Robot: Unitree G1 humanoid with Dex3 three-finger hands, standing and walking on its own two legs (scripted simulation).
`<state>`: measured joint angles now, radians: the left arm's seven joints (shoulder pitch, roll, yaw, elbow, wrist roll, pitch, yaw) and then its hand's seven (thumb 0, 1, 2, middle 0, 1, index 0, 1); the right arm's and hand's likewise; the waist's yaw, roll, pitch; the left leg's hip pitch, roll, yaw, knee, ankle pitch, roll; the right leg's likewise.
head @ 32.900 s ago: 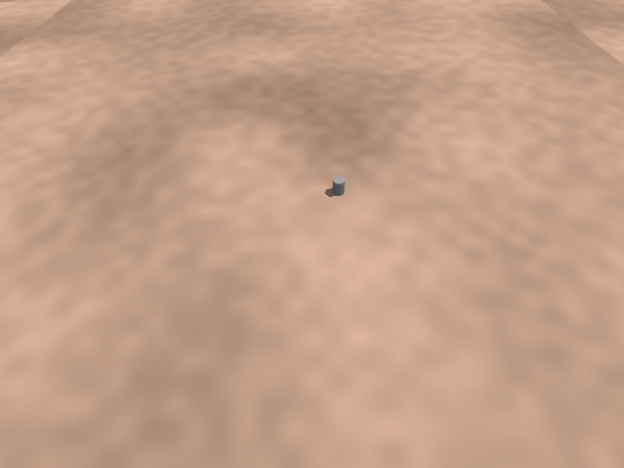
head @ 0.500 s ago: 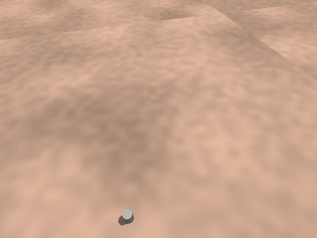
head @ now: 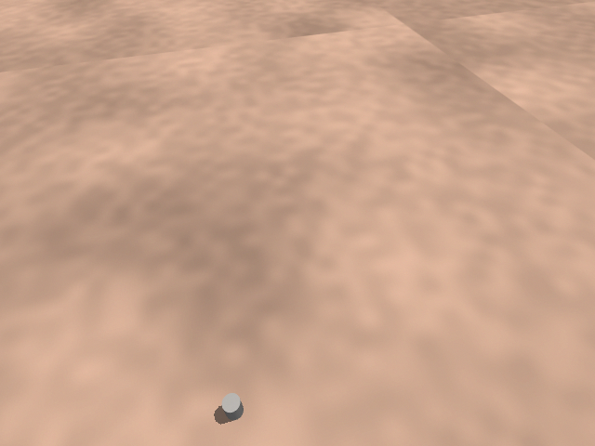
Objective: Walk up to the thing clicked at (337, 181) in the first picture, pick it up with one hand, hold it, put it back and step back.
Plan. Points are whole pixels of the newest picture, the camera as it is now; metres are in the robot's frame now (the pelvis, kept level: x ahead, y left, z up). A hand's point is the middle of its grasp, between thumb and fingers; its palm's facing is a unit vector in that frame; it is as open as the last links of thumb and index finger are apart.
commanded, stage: stand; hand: left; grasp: from above
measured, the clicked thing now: (232, 406) +0.42 +0.24 -0.74
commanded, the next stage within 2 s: step back in 1.18 s
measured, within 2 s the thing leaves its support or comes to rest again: neither
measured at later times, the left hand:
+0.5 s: hand out of the picture +0.08 +0.24 -0.16, palm faces +0.00 -0.94 -0.33, open 7.4 cm
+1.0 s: hand out of the picture +0.09 +0.24 -0.16, palm faces -0.01 -0.94 -0.34, open 7.4 cm
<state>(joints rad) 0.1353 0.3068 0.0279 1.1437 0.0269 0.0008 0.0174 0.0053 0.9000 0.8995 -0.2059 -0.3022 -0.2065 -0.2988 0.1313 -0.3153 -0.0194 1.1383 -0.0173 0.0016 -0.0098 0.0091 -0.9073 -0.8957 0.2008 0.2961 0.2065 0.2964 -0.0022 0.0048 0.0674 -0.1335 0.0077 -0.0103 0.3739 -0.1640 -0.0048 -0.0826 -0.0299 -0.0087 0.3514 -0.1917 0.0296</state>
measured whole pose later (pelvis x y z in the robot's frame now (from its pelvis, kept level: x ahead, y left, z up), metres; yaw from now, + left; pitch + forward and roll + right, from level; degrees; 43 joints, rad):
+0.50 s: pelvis +0.02 +0.00 +0.00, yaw +0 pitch -3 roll +0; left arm 0.12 0.31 0.02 1.15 0.02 0.00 0.01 0.01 0.90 0.90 -0.21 -0.30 -0.21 -0.30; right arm 0.10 -0.33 -0.01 1.15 -0.02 -0.01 -0.01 0.01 -0.91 -0.90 0.20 0.30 0.21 0.30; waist 0.00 0.01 0.06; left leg -0.12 0.01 0.00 0.35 -0.17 -0.01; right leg -0.08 -0.03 0.00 0.34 -0.20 0.03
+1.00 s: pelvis +0.02 +0.00 +0.00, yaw -1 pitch -3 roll +0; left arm 0.12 0.33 0.02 1.14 0.02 0.00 0.00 0.01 0.90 0.90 -0.21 -0.30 -0.21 -0.30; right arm 0.10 -0.33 -0.01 1.15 -0.01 -0.01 0.00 0.01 -0.91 -0.90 0.20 0.30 0.21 0.30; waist 0.00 0.00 0.06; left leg -0.12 0.01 0.00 0.34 -0.17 -0.01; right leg -0.08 -0.03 0.00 0.33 -0.20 0.02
